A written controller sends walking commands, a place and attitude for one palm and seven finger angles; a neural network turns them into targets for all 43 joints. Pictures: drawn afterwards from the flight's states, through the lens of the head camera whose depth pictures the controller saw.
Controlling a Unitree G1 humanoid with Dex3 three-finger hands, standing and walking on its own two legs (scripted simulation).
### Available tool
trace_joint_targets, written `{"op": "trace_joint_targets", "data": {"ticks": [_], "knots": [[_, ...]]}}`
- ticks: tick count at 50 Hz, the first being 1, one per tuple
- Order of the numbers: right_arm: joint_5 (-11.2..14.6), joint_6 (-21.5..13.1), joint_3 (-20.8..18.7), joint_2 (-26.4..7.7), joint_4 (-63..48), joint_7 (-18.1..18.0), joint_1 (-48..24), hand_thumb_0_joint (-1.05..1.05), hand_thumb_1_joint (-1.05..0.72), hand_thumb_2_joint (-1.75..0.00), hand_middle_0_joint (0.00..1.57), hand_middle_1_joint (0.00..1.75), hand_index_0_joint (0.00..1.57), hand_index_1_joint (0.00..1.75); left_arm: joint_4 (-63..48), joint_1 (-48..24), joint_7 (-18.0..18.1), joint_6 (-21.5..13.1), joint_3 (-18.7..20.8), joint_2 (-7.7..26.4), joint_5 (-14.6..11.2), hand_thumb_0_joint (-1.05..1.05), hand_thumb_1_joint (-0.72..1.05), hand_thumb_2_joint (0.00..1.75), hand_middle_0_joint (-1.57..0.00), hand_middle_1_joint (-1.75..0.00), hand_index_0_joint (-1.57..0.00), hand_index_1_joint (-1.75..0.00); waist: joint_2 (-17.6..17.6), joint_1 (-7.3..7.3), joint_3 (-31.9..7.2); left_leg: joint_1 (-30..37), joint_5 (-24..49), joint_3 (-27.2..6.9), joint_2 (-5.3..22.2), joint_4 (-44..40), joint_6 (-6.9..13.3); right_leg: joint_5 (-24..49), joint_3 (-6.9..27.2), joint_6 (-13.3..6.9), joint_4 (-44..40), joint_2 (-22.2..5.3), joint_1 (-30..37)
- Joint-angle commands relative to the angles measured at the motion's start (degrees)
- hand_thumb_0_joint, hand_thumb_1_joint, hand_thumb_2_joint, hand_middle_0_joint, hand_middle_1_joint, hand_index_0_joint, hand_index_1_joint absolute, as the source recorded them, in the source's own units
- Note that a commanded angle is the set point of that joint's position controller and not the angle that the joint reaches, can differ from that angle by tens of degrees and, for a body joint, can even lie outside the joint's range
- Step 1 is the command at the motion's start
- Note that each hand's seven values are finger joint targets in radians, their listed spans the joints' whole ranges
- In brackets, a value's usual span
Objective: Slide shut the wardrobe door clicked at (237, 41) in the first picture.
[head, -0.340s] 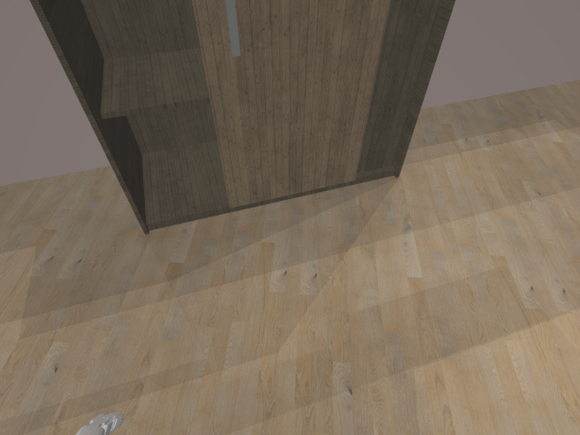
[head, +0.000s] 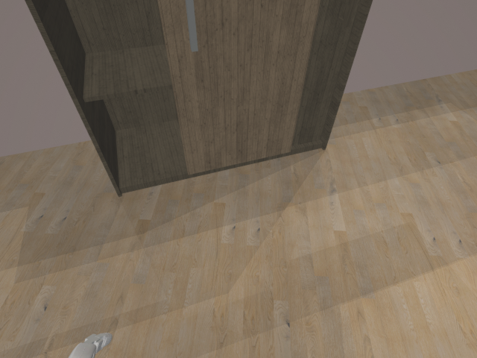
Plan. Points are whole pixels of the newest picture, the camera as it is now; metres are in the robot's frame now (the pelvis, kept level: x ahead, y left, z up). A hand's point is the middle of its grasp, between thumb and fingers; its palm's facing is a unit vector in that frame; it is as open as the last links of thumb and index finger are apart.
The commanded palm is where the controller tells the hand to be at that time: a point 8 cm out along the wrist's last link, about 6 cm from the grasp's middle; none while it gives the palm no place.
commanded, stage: stand and wait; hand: right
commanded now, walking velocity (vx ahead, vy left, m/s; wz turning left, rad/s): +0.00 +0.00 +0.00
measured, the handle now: (189, 9) +1.15 +0.24 +0.13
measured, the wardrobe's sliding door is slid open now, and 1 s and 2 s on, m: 0.37 0.37 0.37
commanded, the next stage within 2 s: look at it before walking up in 0.58 s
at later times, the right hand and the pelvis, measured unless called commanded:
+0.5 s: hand out of the picture +0.06 -0.24 -0.15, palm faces -0.03 +0.94 -0.33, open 7.4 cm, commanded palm none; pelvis -0.02 +0.01 +0.00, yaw +0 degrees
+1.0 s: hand out of the picture +0.06 -0.23 -0.15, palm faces -0.04 +0.94 -0.33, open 7.4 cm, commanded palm none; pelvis -0.02 +0.01 +0.01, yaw +0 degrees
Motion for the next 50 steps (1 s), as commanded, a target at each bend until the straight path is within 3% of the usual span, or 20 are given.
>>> {"op": "trace_joint_targets", "data": {"ticks": [1,13,20,50], "knots": [[0.0,-1.6,-3.1,-12.3,-3.4,-1.0,-2.5,0.0,-0.9,-0.9,0.2,0.3,0.2,0.3,-3.2,-2.5,0.8,-1.5,2.7,12.1,0.1,0.0,0.9,0.9,-0.2,-0.3,-0.2,-0.3,-0.4,0.29,-5.6,1.7,17.3,-4.6,6.0,-3.6,2.7,16.2,4.7,-1.9,-3.6,-6.3,1.9],[0.2,-1.7,-3.0,-12.9,-0.9,-0.8,-1.9,0.0,-0.9,-0.9,0.2,0.3,0.2,0.3,-0.5,-1.3,0.7,-1.3,2.3,12.6,-0.2,0.0,0.9,0.9,-0.2,-0.3,-0.2,-0.3,-0.1,0.17,-4.0,1.5,14.1,-5.6,6.1,-6.3,2.9,12.4,5.1,-1.5,-5.3,-6.6,1.6],[0.1,-1.7,-2.8,-12.9,-0.1,-0.7,-2.5,0.0,-0.9,-0.9,0.2,0.3,0.2,0.3,0.7,-0.4,0.5,-1.2,2.1,12.7,-0.1,0.0,0.9,0.9,-0.2,-0.3,-0.2,-0.3,-0.3,0.37,-2.3,0.1,8.0,-6.3,6.1,-8.3,2.9,8.5,5.5,-1.3,-6.8,-6.4,0.5],[0.0,-1.8,-2.8,-12.3,0.7,-0.7,-1.9,0.0,-0.9,-0.9,0.2,0.3,0.2,0.3,1.7,-0.2,0.5,-1.5,2.0,12.5,-0.2,0.0,0.9,0.9,-0.2,-0.3,-0.2,-0.3,-0.9,0.26,-3.3,1.1,12.0,-5.8,5.9,-8.2,2.5,11.6,5.5,-1.2,-7.9,-7.2,2.0]]}}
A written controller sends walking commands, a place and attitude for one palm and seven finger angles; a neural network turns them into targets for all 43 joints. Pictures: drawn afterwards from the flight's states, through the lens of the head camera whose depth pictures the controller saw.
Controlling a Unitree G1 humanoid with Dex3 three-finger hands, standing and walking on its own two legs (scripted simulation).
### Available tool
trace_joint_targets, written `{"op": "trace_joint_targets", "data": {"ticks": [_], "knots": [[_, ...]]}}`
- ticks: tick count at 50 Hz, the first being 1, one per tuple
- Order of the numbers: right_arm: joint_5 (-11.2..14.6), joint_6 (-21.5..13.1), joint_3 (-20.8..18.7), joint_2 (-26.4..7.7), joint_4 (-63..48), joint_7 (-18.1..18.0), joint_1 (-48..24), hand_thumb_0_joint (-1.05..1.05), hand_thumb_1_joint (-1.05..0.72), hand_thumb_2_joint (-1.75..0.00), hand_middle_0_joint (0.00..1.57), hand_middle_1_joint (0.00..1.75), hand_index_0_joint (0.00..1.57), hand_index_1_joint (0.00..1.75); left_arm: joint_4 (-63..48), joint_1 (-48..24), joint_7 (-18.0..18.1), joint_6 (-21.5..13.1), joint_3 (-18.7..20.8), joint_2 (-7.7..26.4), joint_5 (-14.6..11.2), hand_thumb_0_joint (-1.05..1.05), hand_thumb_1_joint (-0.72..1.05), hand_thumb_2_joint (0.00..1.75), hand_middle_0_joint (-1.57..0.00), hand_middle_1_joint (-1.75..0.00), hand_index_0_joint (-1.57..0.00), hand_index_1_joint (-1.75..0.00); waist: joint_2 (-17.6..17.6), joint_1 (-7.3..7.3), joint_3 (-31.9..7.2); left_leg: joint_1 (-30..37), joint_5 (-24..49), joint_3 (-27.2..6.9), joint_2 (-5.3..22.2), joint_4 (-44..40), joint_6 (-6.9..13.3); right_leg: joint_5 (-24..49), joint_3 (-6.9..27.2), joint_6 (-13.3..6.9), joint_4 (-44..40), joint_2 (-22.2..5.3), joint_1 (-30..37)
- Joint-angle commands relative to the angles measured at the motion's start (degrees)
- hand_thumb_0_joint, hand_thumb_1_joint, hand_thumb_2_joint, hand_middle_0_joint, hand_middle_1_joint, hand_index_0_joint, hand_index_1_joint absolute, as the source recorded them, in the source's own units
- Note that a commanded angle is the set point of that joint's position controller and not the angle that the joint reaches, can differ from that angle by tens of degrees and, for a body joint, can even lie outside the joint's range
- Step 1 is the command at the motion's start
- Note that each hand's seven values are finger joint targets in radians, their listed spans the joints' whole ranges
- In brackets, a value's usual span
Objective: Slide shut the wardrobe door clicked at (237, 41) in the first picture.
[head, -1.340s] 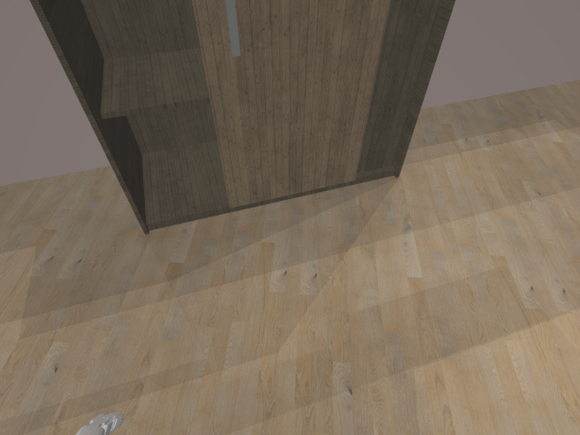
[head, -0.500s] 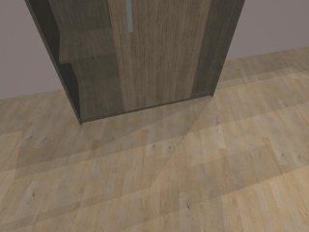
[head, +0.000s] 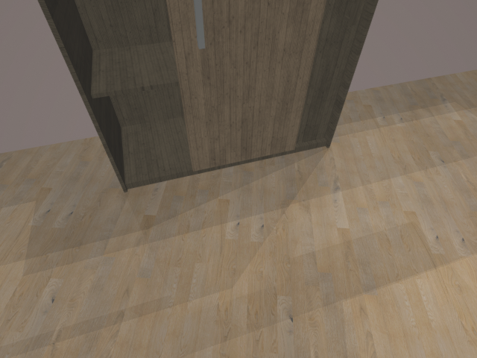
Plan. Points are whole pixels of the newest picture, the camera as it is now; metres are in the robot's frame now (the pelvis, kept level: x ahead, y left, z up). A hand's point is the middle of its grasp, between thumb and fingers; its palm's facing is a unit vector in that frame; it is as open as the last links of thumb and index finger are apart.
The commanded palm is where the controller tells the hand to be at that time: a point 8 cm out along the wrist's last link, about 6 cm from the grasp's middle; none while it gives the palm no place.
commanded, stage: look at it before walking up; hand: right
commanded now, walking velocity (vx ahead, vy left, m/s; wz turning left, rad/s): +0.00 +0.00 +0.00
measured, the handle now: (196, 6) +1.17 +0.22 +0.12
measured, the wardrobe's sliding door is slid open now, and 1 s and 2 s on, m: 0.37 0.37 0.37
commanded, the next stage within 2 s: walk to a spot facing it in 0.20 s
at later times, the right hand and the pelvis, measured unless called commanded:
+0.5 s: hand out of the picture +0.06 -0.22 -0.17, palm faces -0.03 +0.96 -0.26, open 7.4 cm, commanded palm none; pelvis +0.02 +0.00 -0.01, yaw +2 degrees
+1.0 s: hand (308, 289) +0.32 -0.14 -0.20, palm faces -0.17 +0.96 -0.23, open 7.3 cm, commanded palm none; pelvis +0.19 +0.04 -0.04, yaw +10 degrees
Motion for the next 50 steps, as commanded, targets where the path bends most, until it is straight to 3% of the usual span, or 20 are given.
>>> {"op": "trace_joint_targets", "data": {"ticks": [1,15,17,21,24,28,29,30,31,32,33,34,38,40,42,45,46,47,48,50], "knots": [[0.0,-1.4,-2.6,-11.8,-3.6,-0.9,-2.4,0.0,-0.9,-0.9,0.2,0.3,0.2,0.3,-3.6,-2.5,0.7,-1.4,2.1,11.9,0.2,0.0,0.9,0.9,-0.2,-0.3,-0.2,-0.3,-0.9,-0.17,-4.3,0.5,8.5,-5.9,7.0,-3.8,1.6,8.2,5.5,-2.3,-3.6,-6.0,1.2],[-0.1,-1.5,-2.6,-11.9,-3.3,-1.0,-2.2,0.0,-0.9,-0.9,0.2,0.3,0.2,0.3,-3.5,-2.6,0.7,-1.4,2.0,11.9,0.1,0.0,0.9,0.9,-0.2,-0.3,-0.2,-0.3,-0.3,-0.21,-4.4,0.9,9.4,-5.8,7.1,-4.4,1.5,9.0,5.4,-2.2,-4.1,-6.1,2.0],[-0.1,-0.3,-1.1,-4.8,-1.5,-1.1,2.3,0.0,-0.9,-0.9,0.2,0.3,0.2,0.3,-1.9,1.3,0.3,-0.4,0.3,4.6,0.6,0.0,0.9,0.9,-0.2,-0.3,-0.2,-0.3,0.0,-0.26,-5.2,0.5,-0.8,-5.8,6.6,-4.0,0.8,0.5,3.4,-1.1,-2.5,-5.6,2.3],[-0.7,0.6,-2.2,-5.5,-2.0,0.0,5.5,0.0,-0.9,-0.9,0.2,0.3,0.2,0.3,-2.5,3.5,-0.1,0.2,1.1,4.4,1.2,0.0,0.9,0.9,-0.2,-0.3,-0.2,-0.3,2.2,-0.77,4.5,-6.4,-22.9,-10.9,5.7,-6.3,3.2,-19.1,2.0,-1.5,0.4,-3.7,-6.7],[-0.6,0.1,-3.1,-5.3,-2.7,0.2,9.1,0.0,-0.9,-0.9,0.2,0.3,0.2,0.3,-3.6,5.9,0.0,-0.5,1.5,3.0,1.0,0.0,0.9,0.9,-0.2,-0.3,-0.2,-0.3,4.9,-0.9,5.1,-5.1,-23.0,-15.0,7.3,-6.2,5.9,-16.7,-0.3,-1.8,6.8,-2.7,-9.7],[-0.4,-1.0,-4.2,-4.5,-2.7,-0.2,11.8,0.0,-0.9,-0.9,0.2,0.3,0.2,0.3,-3.9,9.1,0.3,-2.1,1.8,0.5,0.6,0.0,0.9,0.9,-0.2,-0.3,-0.2,-0.3,5.6,0.2,3.9,-5.5,-11.4,-17.4,10.0,-3.4,8.9,-12.3,-3.6,-1.4,9.7,-2.3,-6.6],[-0.4,-1.1,-4.2,-3.5,-3.1,-0.2,10.9,0.0,-0.9,-0.9,0.2,0.3,0.2,0.3,-3.1,11.7,0.4,-2.4,1.9,0.0,0.5,0.0,0.9,0.9,-0.2,-0.3,-0.2,-0.3,2.9,1.46,4.3,-9.3,-9.3,-15.0,8.0,0.0,8.1,-11.5,-2.7,-1.9,6.5,-3.0,-2.2],[-0.4,-1.1,-4.0,-1.4,-3.8,0.0,8.8,0.0,-0.9,-0.9,0.2,0.3,0.2,0.3,-1.4,16.6,0.6,-2.9,2.3,1.1,0.7,0.0,0.9,0.9,-0.2,-0.3,-0.2,-0.3,-4.7,3.76,4.6,-16.7,-6.9,-9.0,2.7,10.1,5.7,-8.8,3.9,-4.2,0.5,-7.5,6.0],[-0.2,-1.6,-3.6,2.1,-5.7,0.3,5.5,0.0,-0.9,-0.9,0.2,0.3,0.2,0.3,1.1,24.7,1.1,-3.4,3.6,4.8,1.3,0.0,0.9,0.9,-0.2,-0.3,-0.2,-0.3,-17.9,6.66,4.0,-27.4,-8.5,1.5,-3.0,28.2,2.8,-1.7,17.6,-8.9,-6.5,-17.8,15.1],[-0.6,-2.5,-3.3,2.3,-8.1,-0.1,0.7,0.0,-0.9,-0.9,0.2,0.3,0.2,0.3,2.7,29.5,1.7,-3.6,3.4,3.6,1.3,0.0,0.9,0.9,-0.2,-0.3,-0.2,-0.3,-16.6,7.83,6.9,-36.7,-17.8,1.3,-0.7,37.0,2.2,13.6,21.9,-12.0,-7.9,-23.3,19.2],[-0.7,-2.8,-3.6,1.5,-8.2,-0.1,-0.9,0.0,-0.9,-0.9,0.2,0.3,0.2,0.3,2.8,30.0,1.9,-3.8,2.8,1.0,1.0,0.0,0.9,0.9,-0.2,-0.3,-0.2,-0.3,-7.8,7.14,8.1,-38.9,-16.7,-0.5,2.7,41.0,2.2,22.3,19.9,-14.0,-5.9,-24.8,19.3],[-0.6,-2.6,-3.8,3.2,-7.6,0.3,-0.4,0.0,-0.9,-0.9,0.2,0.3,0.2,0.3,2.1,27.5,2.1,-4.0,2.7,0.3,1.2,0.0,0.9,0.9,-0.2,-0.3,-0.2,-0.3,-5.1,5.59,8.6,-38.6,-15.6,-0.3,4.7,42.3,2.0,23.1,15.5,-13.7,-6.0,-24.0,17.5],[-0.7,-1.1,-3.6,7.0,-8.1,1.9,-1.1,0.0,-0.9,-0.9,0.2,0.3,0.2,0.3,1.7,23.7,2.3,-4.8,2.5,-2.3,1.2,0.0,0.9,0.9,-0.2,-0.3,-0.2,-0.3,-8.2,2.24,9.7,-32.0,-7.8,4.4,6.3,33.1,1.7,15.4,2.4,-9.4,-10.5,-17.5,9.6],[-0.5,-1.0,-3.3,8.5,-8.6,2.3,-2.3,0.0,-0.9,-0.9,0.2,0.3,0.2,0.3,2.0,23.0,2.3,-4.8,2.3,-2.7,1.3,0.0,0.9,0.9,-0.2,-0.3,-0.2,-0.3,-9.0,1.48,10.4,-23.7,-3.2,8.4,4.9,22.5,2.0,17.3,-3.6,-7.9,-11.4,-14.9,4.6],[-0.5,-1.1,-3.5,8.4,-7.3,2.1,0.4,0.0,-0.9,-0.9,0.2,0.3,0.2,0.3,3.2,23.5,2.3,-4.6,2.6,-1.9,1.0,0.0,0.9,0.9,-0.2,-0.3,-0.2,-0.3,-9.5,0.02,7.8,-15.5,-0.7,11.0,1.7,18.2,3.4,28.8,-6.3,-7.8,-8.1,-14.6,4.9],[-1.1,-1.7,-4.9,4.9,-2.4,1.3,15.6,0.0,-0.9,-0.9,0.2,0.3,0.2,0.3,3.1,20.6,2.1,-4.3,3.3,-0.3,0.5,0.0,0.9,0.9,-0.2,-0.3,-0.2,-0.3,-6.6,-7.3,-1.3,4.7,3.1,11.9,-1.2,12.1,5.6,39.3,-10.4,-5.2,11.9,-12.9,2.3],[-1.5,-2.6,-6.0,0.6,-0.2,0.8,23.4,0.0,-0.9,-0.9,0.2,0.3,0.2,0.3,2.7,20.9,1.4,-4.2,3.1,-1.7,0.1,0.0,0.9,0.9,-0.2,-0.3,-0.2,-0.3,-1.2,-10.59,-6.0,16.5,2.4,5.7,3.9,8.9,7.4,27.2,-10.7,-3.3,26.8,-10.5,-6.5],[-1.3,-3.2,-7.5,-5.7,0.5,-0.1,27.4,0.0,-0.9,-0.9,0.2,0.3,0.2,0.3,1.3,23.8,1.0,-4.5,2.4,-6.6,-0.8,0.0,0.9,0.9,-0.2,-0.3,-0.2,-0.3,12.1,-10.01,-12.8,25.5,-4.2,-20.9,21.5,1.6,14.4,-11.3,-9.8,-1.3,47.9,-3.0,-20.7],[0.2,-2.7,-7.6,-7.1,-0.1,-0.4,26.0,0.0,-0.9,-0.9,0.2,0.3,0.2,0.3,-1.4,18.9,1.0,-4.1,2.6,-6.5,-0.7,0.0,0.9,0.9,-0.2,-0.3,-0.2,-0.3,8.0,-9.13,-10.6,20.4,-7.9,-33.0,27.8,-8.0,17.2,-20.2,-3.1,-2.6,58.5,-2.6,-25.8],[-0.1,-2.6,-6.2,-2.8,-3.2,-0.8,14.1,0.0,-0.9,-0.9,0.2,0.3,0.2,0.3,-2.2,14.7,0.5,-3.3,3.2,-6.4,0.3,0.0,0.9,0.9,-0.2,-0.3,-0.2,-0.3,5.6,-4.83,-0.1,1.9,-20.0,-24.4,24.5,-11.3,13.9,-10.5,0.4,-2.8,59.5,-8.1,-27.7]]}}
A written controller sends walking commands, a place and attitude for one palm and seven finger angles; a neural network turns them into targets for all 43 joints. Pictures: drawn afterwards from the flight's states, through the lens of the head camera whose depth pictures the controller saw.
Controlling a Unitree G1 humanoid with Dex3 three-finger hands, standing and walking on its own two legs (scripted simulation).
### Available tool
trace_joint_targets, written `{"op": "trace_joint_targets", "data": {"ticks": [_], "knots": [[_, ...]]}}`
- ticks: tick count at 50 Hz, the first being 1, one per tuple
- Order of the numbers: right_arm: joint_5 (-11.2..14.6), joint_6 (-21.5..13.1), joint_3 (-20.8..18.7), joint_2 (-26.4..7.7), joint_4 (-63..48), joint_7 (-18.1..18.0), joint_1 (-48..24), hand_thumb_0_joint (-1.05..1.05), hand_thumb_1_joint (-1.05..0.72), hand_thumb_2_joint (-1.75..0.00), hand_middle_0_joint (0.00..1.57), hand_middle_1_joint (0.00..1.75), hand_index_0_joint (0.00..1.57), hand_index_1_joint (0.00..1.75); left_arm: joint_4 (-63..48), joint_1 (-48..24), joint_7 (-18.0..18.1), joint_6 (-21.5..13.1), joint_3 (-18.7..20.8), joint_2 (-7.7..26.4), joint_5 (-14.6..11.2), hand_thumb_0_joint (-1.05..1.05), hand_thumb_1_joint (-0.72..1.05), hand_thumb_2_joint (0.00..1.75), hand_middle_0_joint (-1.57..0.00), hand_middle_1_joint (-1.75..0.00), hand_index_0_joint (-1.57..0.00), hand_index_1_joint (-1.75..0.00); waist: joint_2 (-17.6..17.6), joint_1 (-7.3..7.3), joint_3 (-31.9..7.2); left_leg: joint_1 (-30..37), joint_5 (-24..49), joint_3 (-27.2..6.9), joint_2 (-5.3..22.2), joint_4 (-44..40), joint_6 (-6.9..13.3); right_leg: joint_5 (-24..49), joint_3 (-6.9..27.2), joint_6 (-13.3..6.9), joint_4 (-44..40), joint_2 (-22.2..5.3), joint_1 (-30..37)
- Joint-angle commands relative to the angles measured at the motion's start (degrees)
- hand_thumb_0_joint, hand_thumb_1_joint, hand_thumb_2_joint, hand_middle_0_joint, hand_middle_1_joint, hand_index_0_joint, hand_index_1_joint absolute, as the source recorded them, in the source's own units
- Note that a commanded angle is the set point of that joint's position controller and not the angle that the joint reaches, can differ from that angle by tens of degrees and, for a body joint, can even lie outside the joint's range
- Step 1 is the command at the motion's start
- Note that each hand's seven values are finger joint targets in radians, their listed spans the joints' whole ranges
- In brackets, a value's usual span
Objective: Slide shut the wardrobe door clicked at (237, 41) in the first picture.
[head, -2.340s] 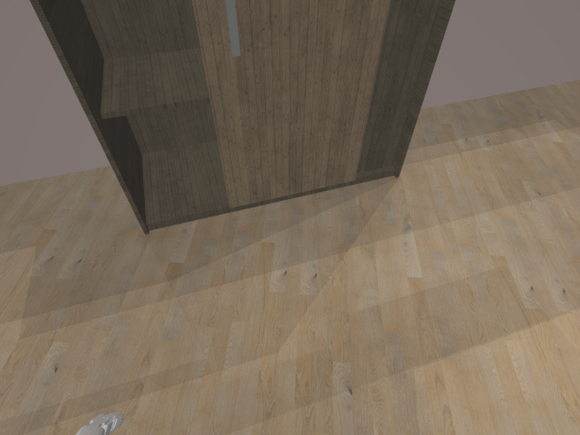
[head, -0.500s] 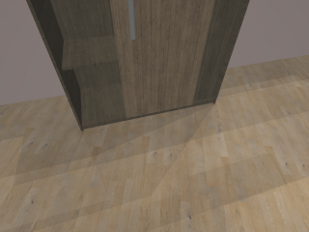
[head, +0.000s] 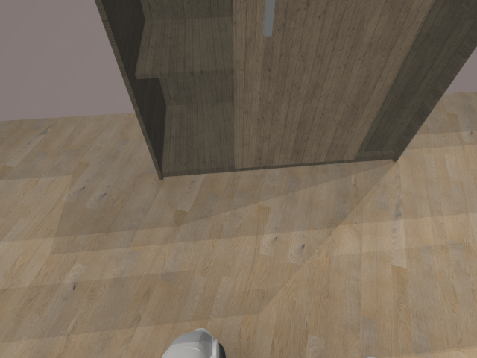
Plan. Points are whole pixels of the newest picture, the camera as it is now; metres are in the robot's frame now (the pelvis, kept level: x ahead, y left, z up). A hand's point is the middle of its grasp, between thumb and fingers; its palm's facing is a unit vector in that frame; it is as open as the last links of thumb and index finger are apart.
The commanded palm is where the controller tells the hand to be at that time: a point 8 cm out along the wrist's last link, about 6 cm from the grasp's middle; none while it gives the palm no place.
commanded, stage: walk to a spot facing it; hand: right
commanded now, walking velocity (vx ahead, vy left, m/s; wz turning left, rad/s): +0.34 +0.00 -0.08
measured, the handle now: out of the picture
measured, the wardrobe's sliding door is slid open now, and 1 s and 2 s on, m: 0.37 0.37 0.37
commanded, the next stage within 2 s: turn to face it in 0.20 s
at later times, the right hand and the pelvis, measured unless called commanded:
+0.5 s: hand (366, 350) +0.17 -0.22 -0.16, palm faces +0.05 +0.99 -0.14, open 7.4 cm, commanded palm none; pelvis +0.18 -0.05 +0.03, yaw +1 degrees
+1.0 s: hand (346, 272) +0.32 -0.20 -0.16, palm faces -0.05 +0.99 -0.16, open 7.4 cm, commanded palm none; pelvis +0.27 -0.03 +0.02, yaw +7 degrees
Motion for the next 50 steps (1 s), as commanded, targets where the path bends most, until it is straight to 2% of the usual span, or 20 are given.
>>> {"op": "trace_joint_targets", "data": {"ticks": [1,5,12,15,16,17,18,19,21,25,30,33,34,35,36,37,41,47,48,50], "knots": [[-0.1,0.5,-0.9,-6.2,1.4,-1.7,9.9,0.0,-0.9,-0.9,0.2,0.3,0.2,0.3,-9.0,-7.2,-0.4,-1.6,1.6,5.4,1.2,0.0,0.9,0.9,-0.2,-0.3,-0.2,-0.3,3.6,-3.58,-4.0,11.7,-17.3,-29.0,20.6,-28.7,7.5,8.2,5.6,-1.4,18.7,-3.2,-26.5],[-0.8,-0.1,-0.2,-4.4,1.1,-1.9,6.1,0.0,-0.9,-0.9,0.2,0.3,0.2,0.3,-8.4,-2.8,-0.9,0.8,1.7,2.9,1.5,0.0,0.9,0.9,-0.2,-0.3,-0.2,-0.3,3.9,1.53,-4.2,0.5,-10.4,-14.9,15.9,-30.6,4.8,10.8,2.8,0.6,6.2,-3.6,-19.3],[-0.7,-0.4,-0.4,-5.4,2.6,-1.3,10.0,0.0,-0.9,-0.9,0.2,0.3,0.2,0.3,-14.0,-13.5,-2.3,-0.6,1.8,3.5,1.2,0.0,0.9,0.9,-0.2,-0.3,-0.2,-0.3,4.5,-1.17,-2.1,6.0,-8.8,-11.6,14.5,-28.8,3.8,14.3,-0.6,0.8,-16.6,-0.7,-15.9],[-0.4,0.4,-0.4,-4.5,2.9,-1.3,10.5,0.0,-0.9,-0.9,0.2,0.3,0.2,0.3,-12.8,-9.7,-1.8,-1.6,1.8,5.2,1.3,0.0,0.9,0.9,-0.2,-0.3,-0.2,-0.3,0.4,0.84,-3.1,5.2,-6.0,-7.9,11.2,-20.3,1.4,16.6,-3.3,1.0,-27.4,2.0,-4.2],[-0.2,0.7,0.1,-2.5,2.7,-1.2,11.8,0.0,-0.9,-0.9,0.2,0.3,0.2,0.3,-11.6,-5.5,-1.3,-1.9,2.2,7.9,1.5,0.0,0.9,0.9,-0.2,-0.3,-0.2,-0.3,-6.0,2.21,-5.2,2.7,-3.7,-5.6,7.4,-10.4,-0.5,16.7,1.3,0.0,-32.2,-0.6,2.7],[0.2,0.8,0.5,0.8,1.7,-0.9,12.6,0.0,-0.9,-0.9,0.2,0.3,0.2,0.3,-10.7,0.0,-0.6,-2.2,3.3,13.6,2.2,0.0,0.9,0.9,-0.2,-0.3,-0.2,-0.3,-18.3,3.6,-7.7,-5.3,-11.7,0.0,0.9,5.4,-3.9,21.7,17.6,-5.3,-39.1,-13.1,9.1],[0.0,0.6,1.0,0.6,0.0,-1.0,10.8,0.0,-0.9,-0.9,0.2,0.3,0.2,0.3,-10.2,2.8,-0.1,-1.6,3.3,16.0,1.9,0.0,0.9,0.9,-0.2,-0.3,-0.2,-0.3,-20.6,3.99,-9.1,-9.5,-23.5,-2.4,-1.2,18.8,-4.5,27.9,26.5,-10.2,-43.1,-20.0,10.3],[-0.3,0.9,0.7,-0.2,0.3,-1.5,8.6,0.0,-0.9,-0.9,0.2,0.3,0.2,0.3,-10.0,0.5,0.6,-1.7,2.6,13.9,1.9,0.0,0.9,0.9,-0.2,-0.3,-0.2,-0.3,-15.8,4.02,-8.4,-10.6,-21.4,-6.4,1.0,25.7,-4.2,30.7,24.9,-10.9,-43.6,-19.8,6.8],[-0.3,1.1,0.5,0.6,1.7,-1.0,8.9,0.0,-0.9,-0.9,0.2,0.3,0.2,0.3,-11.8,-7.0,0.9,-2.2,1.3,10.2,1.6,0.0,0.9,0.9,-0.2,-0.3,-0.2,-0.3,-8.1,0.71,-6.2,-9.9,-14.0,-8.3,4.1,27.9,-5.0,36.7,14.2,-9.6,-42.9,-16.0,1.6],[-0.3,3.2,0.8,3.0,3.6,-1.1,12.3,0.0,-0.9,-0.9,0.2,0.3,0.2,0.3,-12.1,-11.1,1.3,-2.4,1.0,8.5,1.3,0.0,0.9,0.9,-0.2,-0.3,-0.2,-0.3,-7.3,-1.65,-8.8,-0.1,-8.5,-6.2,3.9,15.5,-6.6,48.9,0.3,-6.8,-41.6,-10.7,-1.5],[-0.4,3.9,1.0,3.5,2.2,-1.2,10.4,0.0,-0.9,-0.9,0.2,0.3,0.2,0.3,-11.3,-12.8,1.1,-0.5,2.0,10.8,1.3,0.0,0.9,0.9,-0.2,-0.3,-0.2,-0.3,-8.4,-1.43,-7.0,5.5,-5.2,-3.3,2.4,1.1,-6.8,37.2,-1.2,-7.3,-39.3,-11.6,-3.1],[-0.6,3.4,0.4,1.3,2.7,-1.3,12.8,0.0,-0.9,-0.9,0.2,0.3,0.2,0.3,-11.0,-13.4,0.9,0.5,2.3,10.3,1.0,0.0,0.9,0.9,-0.2,-0.3,-0.2,-0.3,-4.2,-3.13,-6.9,13.7,3.7,-3.0,1.8,-11.2,-6.4,27.0,-2.7,-3.6,-32.4,-9.4,-6.6],[-0.9,2.8,-0.1,-1.4,3.1,-1.7,14.7,0.0,-0.9,-0.9,0.2,0.3,0.2,0.3,-11.3,-13.0,0.8,0.6,2.0,8.5,0.8,0.0,0.9,0.9,-0.2,-0.3,-0.2,-0.3,2.7,-3.9,-8.1,18.5,13.4,-9.9,6.8,-14.8,-4.7,19.4,-5.7,-0.6,-25.5,-5.9,-10.4],[-1.0,2.3,-0.7,-5.9,3.3,-2.1,15.0,0.0,-0.9,-0.9,0.2,0.3,0.2,0.3,-12.3,-12.3,0.5,0.7,1.3,5.1,0.4,0.0,0.9,0.9,-0.2,-0.3,-0.2,-0.3,13.6,-3.13,-8.7,22.4,24.5,-22.5,17.7,-18.7,0.1,2.6,-8.3,2.3,-17.7,-0.3,-18.5],[-0.3,2.5,-0.5,-7.0,3.4,-2.2,17.0,0.0,-0.9,-0.9,0.2,0.3,0.2,0.3,-12.9,-14.2,0.8,1.4,1.1,5.0,0.3,0.0,0.9,0.9,-0.2,-0.3,-0.2,-0.3,12.0,-4.91,-9.8,19.9,28.3,-24.9,21.4,-21.3,5.5,-7.1,-3.3,2.6,-9.7,1.3,-17.8],[-0.3,2.1,-0.4,-6.5,3.7,-2.5,15.5,0.0,-0.9,-0.9,0.2,0.3,0.2,0.3,-13.1,-15.4,0.9,1.9,0.9,4.9,0.3,0.0,0.9,0.9,-0.2,-0.3,-0.2,-0.3,16.1,-4.36,-10.5,18.4,29.9,-25.8,19.6,-22.0,6.5,-6.7,0.0,2.4,-5.8,0.9,-18.5],[-0.7,2.5,-0.7,-4.5,2.3,-2.7,9.8,0.0,-0.9,-0.9,0.2,0.3,0.2,0.3,-11.6,-14.3,0.3,1.4,1.1,5.2,0.9,0.0,0.9,0.9,-0.2,-0.3,-0.2,-0.3,7.1,-2.74,-8.3,15.9,10.2,-19.9,15.4,-23.6,6.3,-0.2,0.9,2.1,-5.0,0.3,-18.7],[-0.2,2.7,-1.2,-5.3,1.4,-1.6,6.5,0.0,-0.9,-0.9,0.2,0.3,0.2,0.3,-10.9,-7.8,-0.3,0.2,1.0,4.2,1.4,0.0,0.9,0.9,-0.2,-0.3,-0.2,-0.3,6.4,0.42,-5.1,2.8,-16.0,-17.2,9.9,-23.6,3.1,8.9,-3.7,1.2,-27.9,3.3,-2.3],[0.0,2.8,-1.1,-4.2,1.1,-1.2,5.6,0.0,-0.9,-0.9,0.2,0.3,0.2,0.3,-9.5,-3.7,-0.1,-0.2,1.1,4.9,1.3,0.0,0.9,0.9,-0.2,-0.3,-0.2,-0.3,3.1,2.05,-5.7,0.1,-17.9,-14.6,7.1,-19.1,1.3,9.4,-2.8,1.1,-33.2,2.8,2.9],[0.3,2.8,-0.2,1.3,-2.2,-0.2,2.5,0.0,-0.9,-0.9,0.2,0.3,0.2,0.3,-9.1,2.8,0.8,-0.8,2.9,13.6,2.5,0.0,0.9,0.9,-0.2,-0.3,-0.2,-0.3,-19.0,4.9,-1.4,-14.2,-18.1,-2.9,-2.5,5.9,-3.9,-9.6,26.9,-7.2,-51.5,-17.8,5.0]]}}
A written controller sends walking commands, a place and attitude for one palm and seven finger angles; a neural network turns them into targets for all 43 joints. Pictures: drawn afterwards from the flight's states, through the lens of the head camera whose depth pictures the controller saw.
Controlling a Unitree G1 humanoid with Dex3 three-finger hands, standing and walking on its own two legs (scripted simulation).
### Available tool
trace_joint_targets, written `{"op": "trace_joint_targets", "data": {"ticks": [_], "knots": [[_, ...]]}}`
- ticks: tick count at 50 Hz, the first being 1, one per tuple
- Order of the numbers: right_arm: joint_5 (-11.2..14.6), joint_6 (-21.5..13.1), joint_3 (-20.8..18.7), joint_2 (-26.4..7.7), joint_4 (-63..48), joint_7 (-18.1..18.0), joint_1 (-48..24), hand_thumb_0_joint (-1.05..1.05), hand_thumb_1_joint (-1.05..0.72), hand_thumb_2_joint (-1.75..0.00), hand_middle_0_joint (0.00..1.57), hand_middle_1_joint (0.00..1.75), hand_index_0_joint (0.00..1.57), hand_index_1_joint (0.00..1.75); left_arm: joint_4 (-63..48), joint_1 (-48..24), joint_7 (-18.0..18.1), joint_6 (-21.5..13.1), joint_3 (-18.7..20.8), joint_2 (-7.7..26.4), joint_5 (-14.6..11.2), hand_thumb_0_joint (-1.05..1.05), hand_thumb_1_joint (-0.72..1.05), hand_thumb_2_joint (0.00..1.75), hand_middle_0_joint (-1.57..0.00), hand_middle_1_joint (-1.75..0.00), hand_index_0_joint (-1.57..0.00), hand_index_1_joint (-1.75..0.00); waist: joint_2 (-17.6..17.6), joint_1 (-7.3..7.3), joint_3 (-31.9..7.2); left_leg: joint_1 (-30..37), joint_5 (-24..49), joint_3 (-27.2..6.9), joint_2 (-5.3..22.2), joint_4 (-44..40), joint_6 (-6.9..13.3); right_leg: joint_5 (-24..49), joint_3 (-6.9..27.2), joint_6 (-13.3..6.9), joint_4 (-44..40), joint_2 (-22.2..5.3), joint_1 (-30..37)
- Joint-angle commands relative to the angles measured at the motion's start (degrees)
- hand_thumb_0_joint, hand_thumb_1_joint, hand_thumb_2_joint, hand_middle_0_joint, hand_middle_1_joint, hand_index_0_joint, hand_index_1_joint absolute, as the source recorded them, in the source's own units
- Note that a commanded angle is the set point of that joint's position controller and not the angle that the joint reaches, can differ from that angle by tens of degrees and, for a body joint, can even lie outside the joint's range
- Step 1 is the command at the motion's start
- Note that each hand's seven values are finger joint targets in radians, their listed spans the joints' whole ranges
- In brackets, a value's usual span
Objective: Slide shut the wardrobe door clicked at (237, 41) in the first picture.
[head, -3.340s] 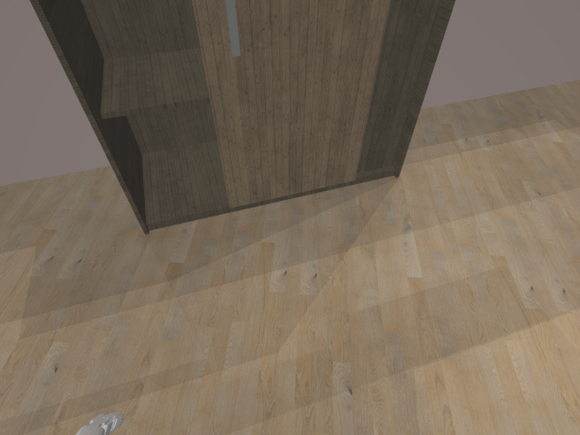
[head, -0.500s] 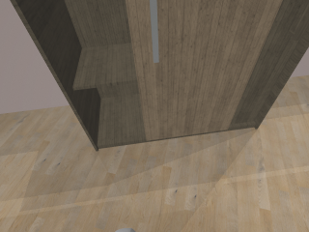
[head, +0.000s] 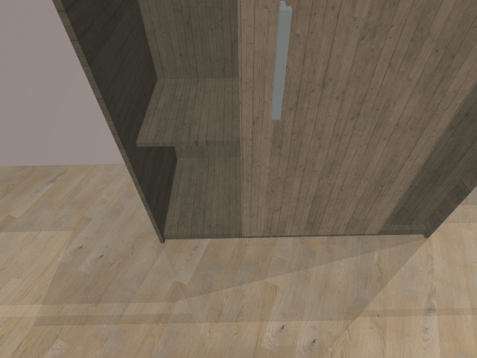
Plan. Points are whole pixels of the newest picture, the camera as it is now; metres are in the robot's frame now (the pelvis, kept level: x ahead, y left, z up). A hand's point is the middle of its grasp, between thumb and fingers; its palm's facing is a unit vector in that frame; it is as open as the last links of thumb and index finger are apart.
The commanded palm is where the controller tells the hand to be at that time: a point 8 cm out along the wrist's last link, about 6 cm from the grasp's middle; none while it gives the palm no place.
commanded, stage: take the last steps up to it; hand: right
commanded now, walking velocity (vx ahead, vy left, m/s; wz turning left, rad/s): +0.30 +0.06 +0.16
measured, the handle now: (278, 65) +0.72 -0.05 +0.14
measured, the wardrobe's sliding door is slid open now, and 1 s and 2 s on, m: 0.37 0.37 0.37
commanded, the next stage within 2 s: come to a stop and stand still in 0.50 s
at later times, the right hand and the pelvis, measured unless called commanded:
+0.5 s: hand (303, 314) +0.25 -0.11 -0.17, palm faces -0.04 +0.98 -0.19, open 7.3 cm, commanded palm none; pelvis +0.15 +0.06 +0.00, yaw +4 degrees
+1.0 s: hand (310, 308) +0.26 -0.13 -0.17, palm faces -0.03 +0.97 -0.23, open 7.4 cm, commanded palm none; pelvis +0.22 +0.06 +0.01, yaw +6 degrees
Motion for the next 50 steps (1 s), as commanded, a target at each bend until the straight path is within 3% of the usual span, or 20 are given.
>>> {"op": "trace_joint_targets", "data": {"ticks": [1,3,4,7,14,17,18,19,20,22,23,25,31,33,35,38,40,42,45,50], "knots": [[-0.6,-0.8,-1.4,-4.3,-7.8,1.0,-8.9,0.0,-0.9,-0.9,0.2,0.3,0.2,0.3,1.2,15.6,1.0,-1.2,2.2,11.7,1.2,0.0,0.9,0.9,-0.2,-0.3,-0.2,-0.3,-16.2,6.35,9.0,-26.5,-12.6,-3.5,2.0,23.0,0.3,-18.2,32.7,-10.8,-28.5,-23.1,8.9],[-0.8,-1.2,-1.7,-4.7,-6.4,1.7,-8.1,0.0,-0.9,-0.9,0.2,0.3,0.2,0.3,-0.2,10.9,1.1,-2.0,1.1,7.7,0.8,0.0,0.9,0.9,-0.2,-0.3,-0.2,-0.3,-8.6,3.51,10.1,-26.2,-5.3,-5.5,5.1,29.6,0.0,-9.3,24.9,-9.9,-27.2,-19.3,6.7],[-0.8,-1.2,-1.6,-3.6,-5.4,2.0,-6.2,0.0,-0.9,-0.9,0.2,0.3,0.2,0.3,-0.5,8.9,1.2,-2.4,0.7,7.2,0.8,0.0,0.9,0.9,-0.2,-0.3,-0.2,-0.3,-7.4,1.94,9.2,-25.4,-2.2,-5.2,5.5,29.8,-0.6,-1.1,18.7,-8.9,-26.0,-17.0,8.2],[-0.4,-0.9,-0.8,-2.1,-4.5,2.1,-5.7,0.0,-0.9,-0.9,0.2,0.3,0.2,0.3,0.5,10.4,1.3,-3.2,0.8,6.7,0.5,0.0,0.9,0.9,-0.2,-0.3,-0.2,-0.3,-8.2,1.64,5.3,-22.4,0.9,-2.2,5.7,24.1,-1.9,19.6,7.1,-8.1,-22.3,-13.0,13.3],[-0.2,-1.4,-0.3,-1.3,-5.5,2.1,-10.5,0.0,-0.9,-0.9,0.2,0.3,0.2,0.3,3.0,12.9,0.8,-2.2,1.5,7.5,0.9,0.0,0.9,0.9,-0.2,-0.3,-0.2,-0.3,-10.6,2.94,6.0,-10.5,2.1,3.3,3.1,5.2,-0.5,25.1,1.7,-6.9,-18.0,-12.3,10.8],[-0.5,-2.6,-1.7,-5.6,-0.2,1.6,4.6,0.0,-0.9,-0.9,0.2,0.3,0.2,0.3,3.1,10.3,0.4,-2.1,1.5,7.3,-0.1,0.0,0.9,0.9,-0.2,-0.3,-0.2,-0.3,-4.8,-4.6,-1.4,13.3,8.1,3.7,1.7,-3.4,1.7,28.4,-3.1,-3.3,0.5,-8.0,3.5],[-0.7,-3.3,-3.1,-11.4,1.4,0.7,11.3,0.0,-0.9,-0.9,0.2,0.3,0.2,0.3,2.2,11.6,-0.3,-2.2,0.8,4.1,-0.7,0.0,0.9,0.9,-0.2,-0.3,-0.2,-0.3,8.4,-7.1,-7.3,26.7,6.8,-10.7,13.8,-6.7,5.5,12.5,-5.9,-1.4,16.0,-3.9,-9.4],[0.2,-3.3,-3.8,-16.1,2.4,0.3,16.5,0.0,-0.9,-0.9,0.2,0.3,0.2,0.3,-0.3,9.5,0.1,-2.1,0.2,2.5,-1.1,0.0,0.9,0.9,-0.2,-0.3,-0.2,-0.3,14.8,-7.56,-10.4,29.7,14.2,-29.1,25.2,-13.6,10.9,-14.4,-1.5,-0.6,32.0,1.9,-18.0],[0.6,-3.2,-3.5,-15.8,2.1,-0.1,13.7,0.0,-0.9,-0.9,0.2,0.3,0.2,0.3,-0.4,6.2,0.1,-1.7,0.6,3.6,-1.2,0.0,0.9,0.9,-0.2,-0.3,-0.2,-0.3,12.7,-7.43,-9.1,22.6,10.7,-29.3,25.2,-16.2,12.0,-13.4,4.9,-1.5,38.6,0.0,-18.6],[0.4,-3.0,-2.1,-9.8,-0.5,-0.8,3.2,0.0,-0.9,-0.9,0.2,0.3,0.2,0.3,-0.7,3.2,0.0,-1.3,1.0,3.1,-0.4,0.0,0.9,0.9,-0.2,-0.3,-0.2,-0.3,5.1,-3.13,0.4,9.9,4.3,-20.8,22.0,-18.7,10.9,-4.3,6.7,-1.4,39.7,-3.8,-20.1],[0.1,-3.1,-1.4,-7.2,-1.1,-1.1,0.3,0.0,-0.9,-0.9,0.2,0.3,0.2,0.3,0.0,4.5,-0.1,-0.8,0.9,1.8,-0.2,0.0,0.9,0.9,-0.2,-0.3,-0.2,-0.3,2.3,-0.79,1.4,5.1,9.1,-14.6,19.8,-19.0,9.4,-2.1,6.4,-1.0,35.7,-4.4,-16.7],[-0.5,-3.7,-0.8,-4.8,-1.6,-1.3,-1.3,0.0,-0.9,-0.9,0.2,0.3,0.2,0.3,1.1,7.6,-0.1,0.0,0.4,0.3,0.1,0.0,0.9,0.9,-0.2,-0.3,-0.2,-0.3,4.7,1.84,1.1,0.9,18.8,-7.6,17.5,-18.6,8.3,-1.1,4.6,0.2,27.9,-4.0,-11.9],[-0.2,-3.3,-0.2,-6.2,-0.4,-1.1,0.1,0.0,-0.9,-0.9,0.2,0.3,0.2,0.3,-0.5,2.8,-0.6,-0.3,-0.5,0.1,-0.1,0.0,0.9,0.9,-0.2,-0.3,-0.2,-0.3,6.2,0.63,0.9,3.5,22.1,-4.9,14.7,-16.6,8.1,3.2,1.9,0.4,8.0,-0.6,-6.7],[0.2,-2.6,0.5,-5.4,0.0,-1.6,-1.1,0.0,-0.9,-0.9,0.2,0.3,0.2,0.3,0.7,3.2,0.0,-0.5,-1.2,0.2,-0.4,0.0,0.9,0.9,-0.2,-0.3,-0.2,-0.3,3.8,1.48,-0.2,3.1,25.9,-2.2,11.7,-11.4,5.1,13.1,2.1,1.1,-4.0,0.4,1.7],[0.7,-1.8,1.2,-3.5,0.3,-2.0,1.7,0.0,-0.9,-0.9,0.2,0.3,0.2,0.3,1.1,4.5,0.5,-1.3,-1.0,5.0,-0.3,0.0,0.9,0.9,-0.2,-0.3,-0.2,-0.3,-5.2,0.63,-3.4,2.0,17.8,-0.7,7.1,-6.0,-0.3,43.3,7.7,-1.3,-8.6,-5.9,10.4],[0.8,0.2,1.3,-4.7,0.5,-2.7,4.1,0.0,-0.9,-0.9,0.2,0.3,0.2,0.3,-0.3,-0.2,1.9,-0.1,-0.1,8.4,-1.1,0.0,0.9,0.9,-0.2,-0.3,-0.2,-0.3,-16.6,-0.41,0.5,1.5,-3.3,0.0,4.0,1.1,-3.1,61.8,12.7,-7.8,-11.9,-12.6,7.5],[0.6,1.1,0.7,-5.9,-0.2,-2.5,3.8,0.0,-0.9,-0.9,0.2,0.3,0.2,0.3,-1.1,-0.5,2.6,0.6,0.7,9.9,-0.7,0.0,0.9,0.9,-0.2,-0.3,-0.2,-0.3,-14.0,0.32,-1.3,-4.4,-13.3,-2.8,3.5,12.3,-3.1,67.1,14.3,-10.7,-12.7,-15.2,12.3],[0.3,1.7,-0.2,-5.8,-1.4,-2.4,2.6,0.0,-0.9,-0.9,0.2,0.3,0.2,0.3,-2.3,-1.7,2.9,1.7,2.0,11.5,-0.3,0.0,0.9,0.9,-0.2,-0.3,-0.2,-0.3,-10.7,1.0,-4.0,-9.1,-15.6,-5.1,2.8,21.6,-3.0,66.8,13.3,-12.8,-10.5,-16.4,15.5],[0.2,2.1,-1.0,-5.4,-3.5,-2.1,1.0,0.0,-0.9,-0.9,0.2,0.3,0.2,0.3,-4.1,-4.4,2.5,2.3,3.0,11.9,-0.1,0.0,0.9,0.9,-0.2,-0.3,-0.2,-0.3,-6.5,0.8,-6.9,-10.9,-13.0,-6.3,2.3,26.6,-3.6,58.2,10.9,-12.4,-9.8,-15.5,14.8],[0.3,2.4,-0.9,-3.6,-4.6,-1.7,2.9,0.0,-0.9,-0.9,0.2,0.3,0.2,0.3,-6.0,-9.4,1.2,2.7,3.3,11.1,0.2,0.0,0.9,0.9,-0.2,-0.3,-0.2,-0.3,-11.2,-0.77,-6.6,-2.8,-8.2,-3.2,2.7,15.5,-3.0,35.7,8.5,-10.0,-11.8,-12.9,4.8]]}}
